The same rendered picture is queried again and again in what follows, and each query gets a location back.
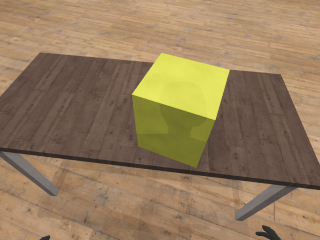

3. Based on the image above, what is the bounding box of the carton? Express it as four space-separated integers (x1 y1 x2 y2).
132 53 230 168

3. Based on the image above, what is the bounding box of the table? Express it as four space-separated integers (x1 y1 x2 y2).
0 52 320 221

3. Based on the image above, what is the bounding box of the robot right hand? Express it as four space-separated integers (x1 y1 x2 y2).
255 225 281 240

